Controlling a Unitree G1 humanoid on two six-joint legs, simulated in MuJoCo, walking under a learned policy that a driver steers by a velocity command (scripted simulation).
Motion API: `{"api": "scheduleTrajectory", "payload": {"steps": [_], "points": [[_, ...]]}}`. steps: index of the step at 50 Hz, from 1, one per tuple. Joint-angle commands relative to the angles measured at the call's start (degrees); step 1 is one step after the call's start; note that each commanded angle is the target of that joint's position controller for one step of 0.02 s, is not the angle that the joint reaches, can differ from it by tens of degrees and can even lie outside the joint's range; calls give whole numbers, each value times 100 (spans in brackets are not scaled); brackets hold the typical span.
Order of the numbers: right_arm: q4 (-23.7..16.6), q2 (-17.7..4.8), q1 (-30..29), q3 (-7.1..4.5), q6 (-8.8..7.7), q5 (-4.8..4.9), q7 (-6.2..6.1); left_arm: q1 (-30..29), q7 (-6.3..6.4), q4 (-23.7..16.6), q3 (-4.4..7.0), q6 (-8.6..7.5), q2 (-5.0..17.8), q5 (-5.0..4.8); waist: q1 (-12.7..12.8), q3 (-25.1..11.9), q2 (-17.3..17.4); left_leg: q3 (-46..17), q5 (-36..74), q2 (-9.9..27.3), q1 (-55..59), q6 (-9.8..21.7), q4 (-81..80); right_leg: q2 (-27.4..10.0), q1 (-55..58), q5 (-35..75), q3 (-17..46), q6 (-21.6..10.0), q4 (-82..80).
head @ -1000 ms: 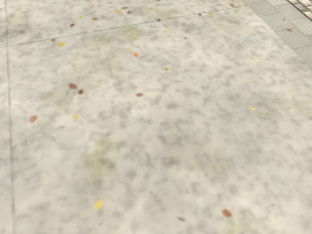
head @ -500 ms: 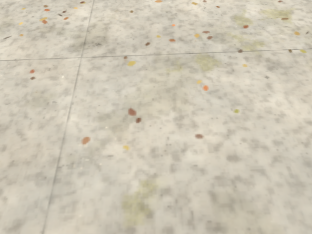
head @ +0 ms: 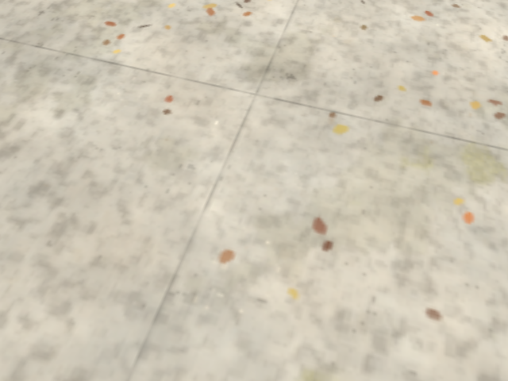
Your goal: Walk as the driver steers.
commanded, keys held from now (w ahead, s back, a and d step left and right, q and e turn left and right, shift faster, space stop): w+e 1.00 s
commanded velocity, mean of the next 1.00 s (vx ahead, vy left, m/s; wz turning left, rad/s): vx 0.50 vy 0.00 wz -0.36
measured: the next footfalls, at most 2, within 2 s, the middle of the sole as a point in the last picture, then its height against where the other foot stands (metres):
right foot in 0.38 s outside the picture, level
left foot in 0.86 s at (272, 284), level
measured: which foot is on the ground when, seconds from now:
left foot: down 0.00-0.40, up 0.42-0.84, down 0.86-1.00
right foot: up 0.00-0.36, down 0.38-0.86, up 0.88-1.00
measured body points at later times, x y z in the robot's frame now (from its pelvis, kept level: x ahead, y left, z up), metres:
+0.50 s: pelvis +0.29 -0.08 -0.01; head +0.33 -0.09 +0.44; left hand +0.48 +0.17 -0.10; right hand +0.34 -0.37 -0.12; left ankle +0.18 +0.07 -0.64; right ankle +0.35 -0.16 -0.73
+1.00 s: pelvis +0.58 -0.10 +0.00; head +0.61 -0.10 +0.45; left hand +0.79 +0.12 -0.11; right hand +0.60 -0.41 -0.08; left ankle +0.67 -0.01 -0.73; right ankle +0.46 -0.18 -0.65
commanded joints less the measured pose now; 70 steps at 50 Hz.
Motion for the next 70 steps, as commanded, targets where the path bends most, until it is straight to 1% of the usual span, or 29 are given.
{"api": "scheduleTrajectory", "payload": {"steps": [1, 8, 14, 17, 19, 20, 21, 22, 23, 24, 26, 29, 34, 39, 42, 43, 44, 45, 46, 47, 49, 54, 58, 64, 66, 67, 68, 69, 70], "points": [[-308, -645, -50, -168, -183, -53, -64, 400, 10, -188, 155, 29, 571, 76, 106, -757, 393, -1662, 1614, 1582, 949, 1142, -1471, -312, -695, 482, 92, 166, -349], [198, -806, 323, -158, -273, -62, -155, -668, -77, -373, 6, 67, 233, -42, -357, -191, 425, -450, 1112, 1351, 876, 688, -1911, -181, -738, 2896, -97, 154, -2590], [648, -919, 663, -228, -199, -11, -165, -1234, -281, -689, 4, 51, 280, -98, -540, 110, 319, -246, 1436, 1918, 2244, 567, -1671, 61, -1331, 2278, -9, -239, -3355], [664, -1049, 507, -276, -88, 2, -243, -824, -338, -706, 80, 72, 426, -44, -238, -289, 514, 12, 3695, 1927, 2630, 331, -811, 421, -668, 1425, -383, -520, -3413], [571, -1006, 405, -234, 2, -25, -342, 533, -257, -422, 347, 115, 902, -34, 484, -1198, 380, 458, 4705, 1538, 1962, -15, 1225, 740, 1442, 1648, -462, -860, -3552], [335, -627, 935, -83, -98, -131, -340, 1240, -185, -399, 528, 148, 1560, -11, 460, -2039, -638, 608, 2541, 995, -148, -408, 3402, -625, 3764, 1683, 1740, -1717, -3449], [351, -305, 983, 56, -254, -178, -252, 1365, -186, -389, 472, 148, 1353, -139, 419, -2651, -1371, -76, -2128, -72, -1769, -675, 4860, -1438, 4942, 759, 4333, -2462, -4478], [264, -778, 554, -44, -422, 39, -134, 1323, -168, -398, 346, 159, 972, -121, 641, -2284, -856, -739, -2037, 335, -2430, -531, 5189, -1326, 4829, -24, 4064, -2150, -4776], [88, -821, 50, -32, -517, 170, -89, 1034, -136, -471, 316, 170, 844, -75, 618, -1578, -467, -638, -1614, 600, -2598, -440, 4949, -1131, 4111, -7, 3336, -1922, -4851], [16, -776, -205, -22, -563, 81, -100, 703, -124, -530, 283, 182, 771, -43, 422, -958, 23, -537, -1299, 808, -2517, -423, 4369, -923, 3205, 519, 2788, -1794, -4974], [14, -781, -145, -80, -499, -101, -146, 313, -81, -690, 217, 190, 612, 37, 68, -635, -95, -513, -955, 1015, -1861, -531, 3675, -597, 2187, 1553, 2258, -1735, -5194], [52, -591, 25, -40, -365, -137, -180, 244, -5, -705, 258, 189, 717, 0, -97, -531, -204, -329, -710, 1004, -1602, -820, 2950, -408, 1510, 2371, 1745, -1805, -5350], [-156, -313, -1011, 74, -384, -101, -168, 575, 127, -533, 327, 271, 879, -86, 282, -389, -313, -210, 1224, 645, -978, -1025, 898, 70, 971, 1971, 1238, -1370, -5249], [-251, -577, -1355, -39, -489, 15, -81, 897, 171, -387, 341, 376, 829, -132, 321, -439, -462, -501, 1073, 505, -677, -847, 57, -210, 1701, 1438, 2023, -1168, -4644], [-47, -822, -507, -199, -558, -7, -120, 733, 154, -452, 301, 409, 643, -83, -184, -755, -572, -404, 679, 603, 580, -450, -325, -17, 1699, 1759, 2122, -888, -3754], [10, -1081, 233, -284, -576, -109, -170, 728, 121, -543, 177, 384, 311, -20, -525, -1460, -145, -1093, 362, 1395, 1907, -92, -207, 299, 1184, 1332, 1732, -694, -2409], [170, -1571, 828, -413, -496, -186, -184, 1465, 119, -697, 49, 326, -87, -116, -332, -2247, 1456, -3447, -645, 2713, 3872, 831, -496, 1156, -727, -847, 856, -283, -505], [235, -1234, 922, -367, -448, -28, -137, 1529, 127, -663, 100, 302, 374, -186, -383, -2138, 1703, -4624, -2052, 3037, 3872, 979, -913, 754, -1654, -1376, 807, -191, 444], [165, -822, 649, -257, -424, -10, -155, 1000, 128, -653, 218, 327, 783, -181, -531, -1351, 1034, -3809, -2237, 2755, 3206, 714, -1042, 504, -1885, -848, 829, -146, 758], [145, -686, 374, -203, -386, -55, -168, 616, 134, -723, 243, 358, 804, -122, -491, -883, 653, -2958, -1546, 2492, 2550, 517, -1089, 322, -1787, -424, 619, -107, 729], [227, -461, 84, -117, -371, -108, -182, 369, 86, -827, 269, 382, 645, -79, -283, -395, 688, -1892, -377, 2077, 1654, 395, -1362, 30, -1479, 61, 558, -75, 298], [478, -648, 62, -205, -445, -60, -176, 137, 20, -1011, 181, 490, 217, -84, -172, -223, 618, -752, 741, 2046, 1305, 589, -1847, -164, -1484, 624, 346, 49, -505], [703, -783, 172, -218, -407, -23, -148, -350, -75, -1077, 81, 386, 25, -59, -304, -187, 433, -22, 1310, 1852, 1349, 532, -1915, -52, -1131, 1705, 178, -19, -1933], [1149, -1070, 705, -276, -241, 163, -143, -1238, -229, -1389, 65, 285, 110, -70, -436, 50, 471, 187, 1869, 2150, 2070, 394, -1689, 185, -764, 1509, -219, -337, -3231], [1225, -1194, 659, -295, -171, 198, -171, -825, -223, -1320, 175, 285, 325, -20, -65, -295, 623, 362, 3517, 2123, 2254, 248, -960, 462, 88, 1197, -460, -558, -3514], [1272, -1139, 650, -251, -138, 216, -184, -58, -186, -1084, 302, 287, 526, 5, 383, -750, 569, 528, 4134, 1918, 1968, 112, -50, 626, 1306, 1481, -591, -729, -3803], [1239, -942, 674, -148, -158, 143, -197, 863, -101, -842, 450, 315, 854, 26, 805, -1353, 431, 610, 3300, 1665, 961, -95, 1225, 233, 2960, 1703, -136, -929, -3617], [995, -232, 1194, 116, -249, -3, -125, 1430, -23, -765, 566, 325, 1531, 120, 646, -2338, -978, 612, -251, 782, -1420, -508, 3659, -1546, 5264, 1129, 2561, -1853, -3744], [1160, -493, 1082, 56, -360, 85, -101, 1535, -12, -781, 468, 320, 1140, 78, 792, -2935, -896, -488, -2448, 489, -1923, -496, 4562, -1975, 5176, 793, 3889, -2054, -4534]]}}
